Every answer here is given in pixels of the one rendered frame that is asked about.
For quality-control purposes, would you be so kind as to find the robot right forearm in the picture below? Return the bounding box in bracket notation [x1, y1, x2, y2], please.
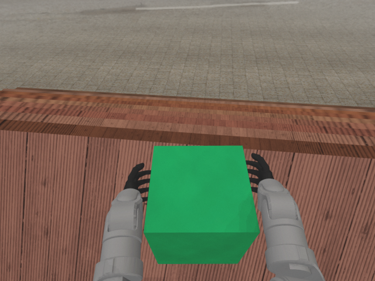
[257, 179, 325, 281]

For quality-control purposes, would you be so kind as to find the carton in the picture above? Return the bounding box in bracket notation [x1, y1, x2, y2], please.
[144, 146, 260, 264]

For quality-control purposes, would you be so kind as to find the right robot hand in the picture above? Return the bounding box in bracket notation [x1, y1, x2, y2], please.
[246, 153, 274, 193]

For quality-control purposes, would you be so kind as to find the left robot hand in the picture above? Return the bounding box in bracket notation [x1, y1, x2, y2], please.
[124, 163, 151, 202]

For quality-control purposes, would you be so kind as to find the robot left forearm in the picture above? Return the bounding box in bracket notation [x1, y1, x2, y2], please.
[93, 189, 144, 281]

